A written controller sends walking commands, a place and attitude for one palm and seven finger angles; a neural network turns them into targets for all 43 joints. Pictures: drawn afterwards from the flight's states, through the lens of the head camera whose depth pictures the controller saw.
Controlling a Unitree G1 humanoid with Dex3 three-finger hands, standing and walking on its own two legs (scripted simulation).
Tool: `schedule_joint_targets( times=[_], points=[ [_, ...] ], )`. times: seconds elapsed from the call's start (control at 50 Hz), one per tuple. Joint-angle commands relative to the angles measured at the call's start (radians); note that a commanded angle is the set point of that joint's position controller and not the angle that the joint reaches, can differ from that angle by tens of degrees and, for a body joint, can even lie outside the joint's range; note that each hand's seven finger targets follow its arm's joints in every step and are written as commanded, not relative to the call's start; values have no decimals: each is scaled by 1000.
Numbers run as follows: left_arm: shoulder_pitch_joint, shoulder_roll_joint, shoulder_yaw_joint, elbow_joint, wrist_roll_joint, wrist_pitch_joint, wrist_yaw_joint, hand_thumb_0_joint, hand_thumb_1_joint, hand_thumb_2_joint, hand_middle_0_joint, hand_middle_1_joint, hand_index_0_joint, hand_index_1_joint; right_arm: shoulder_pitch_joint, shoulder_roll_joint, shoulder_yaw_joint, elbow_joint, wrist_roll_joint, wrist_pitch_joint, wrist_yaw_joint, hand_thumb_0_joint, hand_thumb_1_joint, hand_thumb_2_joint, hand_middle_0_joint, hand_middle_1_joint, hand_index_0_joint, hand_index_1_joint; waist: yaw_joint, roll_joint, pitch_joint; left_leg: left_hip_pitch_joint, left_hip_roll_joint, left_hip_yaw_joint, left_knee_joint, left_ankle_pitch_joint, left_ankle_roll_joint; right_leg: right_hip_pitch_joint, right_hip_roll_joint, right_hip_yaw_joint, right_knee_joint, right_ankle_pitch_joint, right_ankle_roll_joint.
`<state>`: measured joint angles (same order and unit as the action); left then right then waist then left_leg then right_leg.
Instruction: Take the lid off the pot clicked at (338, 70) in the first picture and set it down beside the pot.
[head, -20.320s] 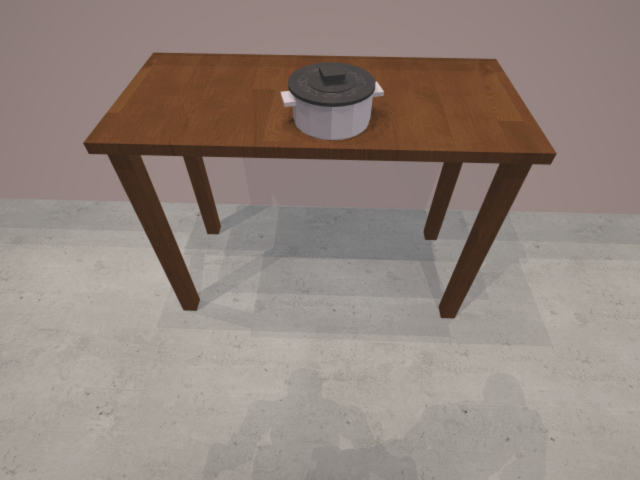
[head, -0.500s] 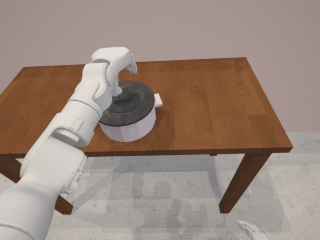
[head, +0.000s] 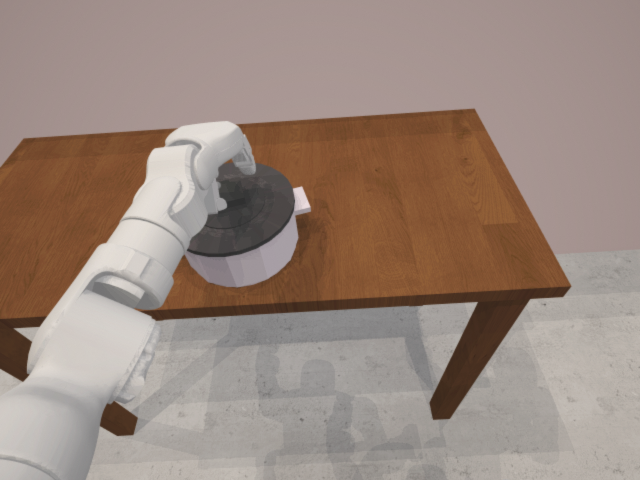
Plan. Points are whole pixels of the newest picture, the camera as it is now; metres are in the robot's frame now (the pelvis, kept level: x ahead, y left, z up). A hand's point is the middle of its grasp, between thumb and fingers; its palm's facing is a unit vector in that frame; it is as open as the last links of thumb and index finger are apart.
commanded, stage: lower the open fingers around the knob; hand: left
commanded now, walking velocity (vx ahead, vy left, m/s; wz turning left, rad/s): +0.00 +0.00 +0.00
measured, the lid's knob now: (226, 193) +0.50 +0.13 +0.09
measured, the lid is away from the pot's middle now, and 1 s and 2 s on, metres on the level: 0.00 0.00 0.01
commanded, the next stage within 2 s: close the fingers and squeeze the knob in 1.14 s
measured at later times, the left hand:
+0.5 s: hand (219, 190) +0.48 +0.13 +0.12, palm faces -0.37 -0.02 -0.93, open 9.9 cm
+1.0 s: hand (215, 190) +0.48 +0.13 +0.11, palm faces -0.34 -0.04 -0.94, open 10.0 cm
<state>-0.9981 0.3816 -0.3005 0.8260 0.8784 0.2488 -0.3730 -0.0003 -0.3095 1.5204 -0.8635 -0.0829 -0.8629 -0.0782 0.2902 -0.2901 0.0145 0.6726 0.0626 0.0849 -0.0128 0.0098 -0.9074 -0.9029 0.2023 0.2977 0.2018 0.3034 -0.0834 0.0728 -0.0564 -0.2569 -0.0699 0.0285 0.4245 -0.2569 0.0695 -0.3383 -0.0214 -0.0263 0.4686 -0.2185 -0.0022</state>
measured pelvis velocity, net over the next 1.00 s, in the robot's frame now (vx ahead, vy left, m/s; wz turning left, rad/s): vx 0.01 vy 0.01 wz -0.01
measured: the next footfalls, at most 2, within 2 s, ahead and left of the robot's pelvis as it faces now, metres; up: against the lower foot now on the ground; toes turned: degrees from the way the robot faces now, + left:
none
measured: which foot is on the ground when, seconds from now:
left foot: down 0.00-1.00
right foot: down 0.00-1.00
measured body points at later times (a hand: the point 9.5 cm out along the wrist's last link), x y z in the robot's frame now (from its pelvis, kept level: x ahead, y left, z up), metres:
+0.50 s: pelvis +0.00 +0.01 -0.01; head +0.04 -0.01 +0.44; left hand +0.49 +0.12 +0.17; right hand +0.06 -0.26 -0.14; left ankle -0.03 +0.08 -0.74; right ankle +0.01 -0.12 -0.74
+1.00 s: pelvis +0.01 +0.01 +0.00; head +0.04 -0.01 +0.44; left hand +0.49 +0.13 +0.17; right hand +0.06 -0.25 -0.14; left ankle -0.03 +0.08 -0.74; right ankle +0.01 -0.12 -0.74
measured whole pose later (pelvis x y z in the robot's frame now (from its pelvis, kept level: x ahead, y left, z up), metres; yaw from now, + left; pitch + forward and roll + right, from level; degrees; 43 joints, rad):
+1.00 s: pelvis +0.01 +0.01 +0.00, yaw -1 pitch +9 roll +0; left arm -1.07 0.36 -0.31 1.02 0.90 0.22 -0.27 0.00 -0.31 1.52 -0.84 -0.08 -0.86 -0.08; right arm 0.30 -0.27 0.02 0.69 0.06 0.10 -0.01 0.01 -0.91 -0.90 0.20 0.30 0.20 0.30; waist -0.10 0.06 -0.09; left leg -0.34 -0.07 0.04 0.47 -0.28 0.08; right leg -0.42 -0.02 -0.01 0.49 -0.22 0.01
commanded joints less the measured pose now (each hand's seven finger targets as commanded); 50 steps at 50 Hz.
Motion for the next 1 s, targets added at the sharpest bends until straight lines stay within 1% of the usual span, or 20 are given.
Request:
schedule_joint_targets(
  times=[0.0,0.06,0.12,0.16,0.24,0.38,0.44,0.5,0.52,0.56,0.6,0.62,0.66,0.68,0.72,0.76,0.8,0.88,0.94,0.98],
  points=[
    [-612,241,90,-117,29,-11,62,0,-317,1518,-855,-81,-855,-81,-41,-102,-32,-103,8,-40,-13,0,-900,-900,200,300,200,300,-4,-133,-314,79,23,-56,-29,285,5,164,18,4,-18,313,-33],
    [-564,187,61,-31,29,-2,84,0,-317,1518,-855,-81,-855,-81,-38,-111,-33,-95,9,-34,-11,0,-900,-900,200,300,200,300,-6,-104,-250,58,26,-51,-31,230,-2,91,19,-5,-24,233,-39],
    [-596,159,34,-76,34,-16,87,0,-317,1518,-855,-81,-855,-81,-45,-100,-35,-107,3,-37,-6,0,-900,-900,200,300,200,300,-7,-55,-358,119,23,-56,-10,277,-6,101,16,4,-2,261,-39],
    [-593,120,13,-89,16,-28,81,0,-317,1518,-855,-81,-855,-81,-41,-99,-39,-113,-1,-36,-6,0,-900,-900,200,300,200,300,-20,-71,-393,137,26,-63,5,312,-5,100,16,1,-4,280,-37],
    [-587,105,-5,74,22,-1,82,0,-317,1518,-855,-81,-855,-81,-16,-113,-34,-71,10,-17,-15,0,-900,-900,200,300,200,300,-46,-161,-280,44,24,-46,-6,205,-3,48,24,-5,-10,227,-31],
    [-525,77,-20,189,34,-10,71,0,-317,1518,-855,-81,-855,-81,-2,-126,-30,-66,5,-4,-11,0,-900,-900,200,300,200,300,-49,-122,-260,3,27,-47,16,220,-12,1,26,-9,20,219,-37],
    [-590,122,13,143,40,-21,82,0,-317,1518,-855,-81,-855,-81,15,-125,-34,-73,1,-2,-12,0,-900,-900,200,300,200,300,-47,-94,-321,31,32,-53,19,246,-12,13,27,-7,26,223,-37],
    [-759,269,126,-81,33,-86,116,0,-317,1518,-855,-81,-855,-81,28,-111,-41,-102,-8,-33,-25,0,-900,-900,200,300,200,300,-30,-39,-527,135,38,-72,25,351,-5,121,20,16,26,307,-35],
    [-687,215,95,14,43,-74,123,0,-317,1518,-855,-81,-855,-81,38,-104,-44,-86,-9,-34,-27,0,-900,-900,200,300,200,300,-34,-53,-512,144,39,-69,35,392,-6,100,24,14,30,320,-35],
    [-479,99,35,195,25,-38,116,0,-317,1518,-855,-81,-855,-81,64,-116,-44,-65,1,-20,-14,0,-900,-900,200,300,200,300,-38,-165,-336,43,47,-60,24,387,-8,47,34,-10,8,307,-31],
    [-470,100,20,233,23,-10,119,0,-317,1518,-855,-81,-855,-81,45,-135,-39,-59,8,-12,-6,0,-900,-900,200,300,200,300,-36,-191,-231,-29,46,-41,2,253,-12,14,36,-16,5,244,-29],
    [-522,125,34,186,17,-10,121,0,-317,1518,-855,-81,-855,-81,40,-138,-41,-64,7,-12,-6,0,-900,-900,200,300,200,300,-37,-183,-244,-31,42,-40,-4,217,-7,25,34,-11,2,230,-30],
    [-665,179,71,18,0,-50,125,0,-317,1518,-855,-81,-855,-81,28,-132,-45,-85,-2,-28,-15,0,-900,-900,200,300,200,300,-34,-94,-368,38,36,-49,5,270,2,76,23,6,8,270,-34],
    [-660,260,129,11,24,-56,135,0,-317,1518,-855,-81,-855,-81,45,-124,-46,-79,-7,-35,-16,0,-900,-900,200,300,200,300,-21,-70,-434,70,36,-55,14,309,3,112,23,16,17,299,-35],
    [-501,212,105,130,39,-34,125,0,-317,1518,-855,-81,-855,-81,51,-118,-39,-74,-5,-25,-15,0,-900,-900,200,300,200,300,-13,-95,-378,47,39,-48,15,356,-3,101,25,4,16,319,-34],
    [-471,180,75,133,45,-35,121,0,-317,1518,-855,-81,-855,-81,46,-121,-38,-81,2,-21,-7,0,-900,-900,200,300,200,300,-14,-105,-345,32,47,-48,13,375,-5,83,29,-2,10,314,-35],
    [-550,154,42,68,45,-34,124,0,-317,1518,-855,-81,-855,-81,38,-118,-44,-79,1,-19,-3,0,-900,-900,200,300,200,300,-26,-107,-358,60,48,-54,11,351,-5,65,29,-3,10,287,-32],
    [-566,211,94,48,32,-35,129,0,-317,1518,-855,-81,-855,-81,32,-121,-42,-81,-2,-15,-6,0,-900,-900,200,300,200,300,-20,-96,-381,65,44,-52,11,339,-3,84,26,3,9,300,-33],
    [-550,108,14,63,29,-26,124,0,-317,1518,-855,-81,-855,-81,23,-111,-44,-79,2,-15,-1,0,-900,-900,200,300,200,300,-32,-97,-353,94,48,-60,16,368,-6,32,29,-7,10,282,-32],
    [-588,98,7,-1,28,-35,123,0,-317,1518,-855,-81,-855,-81,22,-110,-47,-79,-1,-15,5,0,-900,-900,200,300,200,300,-32,-62,-384,136,53,-71,26,423,-11,19,28,-6,14,290,-33]
  ],
)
